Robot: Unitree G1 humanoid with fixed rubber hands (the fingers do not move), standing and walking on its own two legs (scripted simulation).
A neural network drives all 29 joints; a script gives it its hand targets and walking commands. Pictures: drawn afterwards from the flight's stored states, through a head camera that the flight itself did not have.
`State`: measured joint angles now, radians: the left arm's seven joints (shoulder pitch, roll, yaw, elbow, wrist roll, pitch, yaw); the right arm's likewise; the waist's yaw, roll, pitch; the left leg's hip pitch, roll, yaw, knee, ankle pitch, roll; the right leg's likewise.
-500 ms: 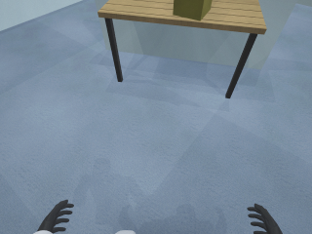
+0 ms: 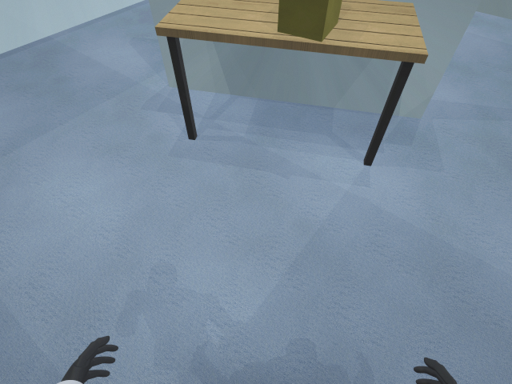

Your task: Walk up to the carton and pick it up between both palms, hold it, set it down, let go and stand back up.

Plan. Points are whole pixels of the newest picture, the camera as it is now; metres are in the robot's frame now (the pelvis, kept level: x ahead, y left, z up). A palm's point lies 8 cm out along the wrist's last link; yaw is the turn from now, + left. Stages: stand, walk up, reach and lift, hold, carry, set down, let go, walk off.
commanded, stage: stand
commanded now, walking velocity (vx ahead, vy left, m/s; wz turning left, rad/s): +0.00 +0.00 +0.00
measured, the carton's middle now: out of the picture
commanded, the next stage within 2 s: none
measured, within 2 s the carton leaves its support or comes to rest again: neither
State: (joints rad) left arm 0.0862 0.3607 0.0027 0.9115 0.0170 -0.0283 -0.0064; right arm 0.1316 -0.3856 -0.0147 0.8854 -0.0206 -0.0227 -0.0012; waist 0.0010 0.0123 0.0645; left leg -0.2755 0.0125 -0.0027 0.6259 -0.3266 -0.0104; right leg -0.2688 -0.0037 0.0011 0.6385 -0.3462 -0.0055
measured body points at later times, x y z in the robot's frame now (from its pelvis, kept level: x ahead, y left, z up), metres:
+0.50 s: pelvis +0.00 +0.01 +0.02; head +0.01 +0.01 +0.47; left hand +0.11 +0.32 -0.10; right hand +0.12 -0.30 -0.10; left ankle +0.01 +0.13 -0.73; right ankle +0.00 -0.12 -0.73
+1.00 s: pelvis +0.00 +0.02 +0.02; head +0.01 +0.02 +0.47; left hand +0.10 +0.33 -0.10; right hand +0.11 -0.29 -0.10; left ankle +0.01 +0.13 -0.73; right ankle +0.00 -0.12 -0.73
